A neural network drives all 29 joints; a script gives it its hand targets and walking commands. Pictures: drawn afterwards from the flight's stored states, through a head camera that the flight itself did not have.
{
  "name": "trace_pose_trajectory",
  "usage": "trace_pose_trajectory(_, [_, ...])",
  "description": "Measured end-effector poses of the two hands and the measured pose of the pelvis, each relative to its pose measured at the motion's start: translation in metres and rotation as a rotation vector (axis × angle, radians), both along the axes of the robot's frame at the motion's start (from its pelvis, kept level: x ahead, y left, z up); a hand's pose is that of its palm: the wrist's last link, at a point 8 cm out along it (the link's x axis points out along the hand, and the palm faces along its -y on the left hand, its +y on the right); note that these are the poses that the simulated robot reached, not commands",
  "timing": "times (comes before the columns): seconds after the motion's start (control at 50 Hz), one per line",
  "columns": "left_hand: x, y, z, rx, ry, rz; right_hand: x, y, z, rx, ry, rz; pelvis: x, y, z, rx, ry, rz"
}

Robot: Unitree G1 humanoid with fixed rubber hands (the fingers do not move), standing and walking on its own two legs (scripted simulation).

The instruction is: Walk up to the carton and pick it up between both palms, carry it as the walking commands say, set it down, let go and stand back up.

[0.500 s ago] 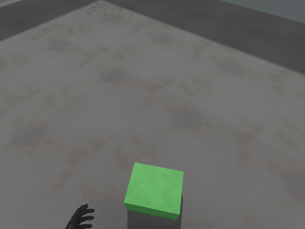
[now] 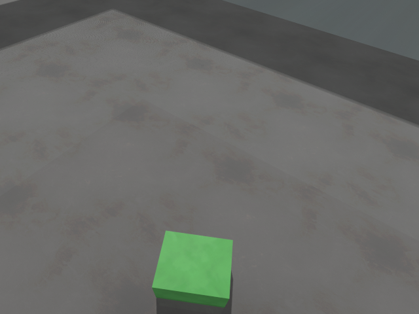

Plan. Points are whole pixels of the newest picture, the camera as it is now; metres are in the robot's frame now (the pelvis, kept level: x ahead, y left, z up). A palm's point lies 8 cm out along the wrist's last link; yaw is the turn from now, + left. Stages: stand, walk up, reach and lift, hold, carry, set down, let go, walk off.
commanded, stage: walk up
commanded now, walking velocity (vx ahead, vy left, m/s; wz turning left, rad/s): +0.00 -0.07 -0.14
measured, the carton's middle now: (194, 268) +0.41 +0.01 -0.69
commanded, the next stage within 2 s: none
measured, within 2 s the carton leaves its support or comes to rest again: neither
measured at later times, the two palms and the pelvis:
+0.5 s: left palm out of the picture +0.07 +0.23 -0.14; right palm out of the picture +0.02 -0.26 -0.14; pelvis +0.01 -0.01 -0.01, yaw -1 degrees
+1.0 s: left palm out of the picture +0.00 +0.29 -0.14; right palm out of the picture +0.01 -0.24 -0.14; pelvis -0.01 +0.03 -0.01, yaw -1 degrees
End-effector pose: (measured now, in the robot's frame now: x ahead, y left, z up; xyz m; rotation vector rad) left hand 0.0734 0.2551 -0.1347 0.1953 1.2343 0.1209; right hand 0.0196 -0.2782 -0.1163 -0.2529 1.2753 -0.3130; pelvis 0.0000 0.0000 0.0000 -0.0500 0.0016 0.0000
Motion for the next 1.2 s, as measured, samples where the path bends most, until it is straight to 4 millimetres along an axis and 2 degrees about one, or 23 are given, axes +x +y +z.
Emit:
trace_pose_trajectory(0.06, [0.001, -0.019, -0.002, 0.036, -0.026, -0.014, -0.010, -0.021, -0.018, 0.030, 0.017, -0.009, -0.002, -0.019, -0.010, 0.035, -0.001, -0.011])
trace_pose_trajectory(0.1, [-0.004, -0.030, 0.003, 0.048, -0.032, -0.015, -0.016, -0.026, -0.028, 0.057, 0.046, -0.014, -0.003, -0.027, -0.011, 0.042, -0.008, -0.015])
trace_pose_trajectory(0.16, [-0.010, -0.044, 0.015, 0.053, -0.033, -0.015, -0.021, -0.021, -0.033, 0.124, 0.080, -0.023, 0.000, -0.033, -0.003, 0.060, -0.016, -0.014])
trace_pose_trajectory(0.22, [-0.005, -0.056, 0.019, 0.048, -0.048, -0.019, -0.024, -0.011, -0.035, 0.172, 0.094, -0.021, 0.003, -0.038, 0.001, 0.067, -0.020, -0.005])
trace_pose_trajectory(0.34, [0.011, -0.066, 0.011, 0.021, -0.093, -0.017, -0.019, 0.004, -0.037, 0.184, 0.096, -0.019, 0.008, -0.037, -0.002, 0.058, -0.027, 0.006])
trace_pose_trajectory(0.42, [0.008, -0.050, 0.001, 0.023, -0.080, 0.012, -0.007, 0.008, -0.034, 0.145, 0.071, 0.002, 0.008, -0.027, -0.007, 0.048, -0.021, 0.005])
trace_pose_trajectory(0.54, [-0.012, -0.012, -0.004, 0.046, -0.018, 0.052, 0.009, 0.019, -0.021, 0.099, 0.020, 0.018, 0.007, -0.009, -0.005, 0.063, -0.018, -0.016])
trace_pose_trajectory(0.62, [-0.027, 0.000, -0.006, 0.047, 0.030, 0.056, 0.013, 0.032, -0.018, 0.098, 0.002, 0.031, 0.006, -0.001, -0.003, 0.068, -0.020, -0.021])
trace_pose_trajectory(0.74, [-0.043, 0.006, -0.006, 0.059, 0.066, 0.054, 0.008, 0.043, -0.021, 0.115, 0.006, 0.025, 0.001, 0.007, -0.003, 0.071, -0.018, -0.020])
trace_pose_trajectory(0.9, [-0.058, 0.016, -0.005, 0.093, 0.085, 0.065, -0.007, 0.036, -0.028, 0.105, 0.031, 0.011, -0.006, 0.013, -0.008, 0.071, -0.011, -0.016])
trace_pose_trajectory(0.98, [-0.071, 0.029, -0.008, 0.108, 0.102, 0.082, -0.008, 0.035, -0.028, 0.086, 0.038, 0.030, -0.009, 0.022, -0.012, 0.061, -0.001, -0.011])
trace_pose_trajectory(1.1, [-0.081, 0.058, -0.017, 0.086, 0.145, 0.086, -0.006, 0.058, -0.018, 0.063, 0.001, 0.043, -0.011, 0.046, -0.012, 0.054, -0.007, -0.021])
trace_pose_trajectory(1.2, [-0.077, 0.050, -0.016, 0.011, 0.166, 0.061, -0.010, 0.087, -0.002, 0.084, -0.017, 0.039, -0.009, 0.053, 0.002, 0.022, -0.013, -0.036])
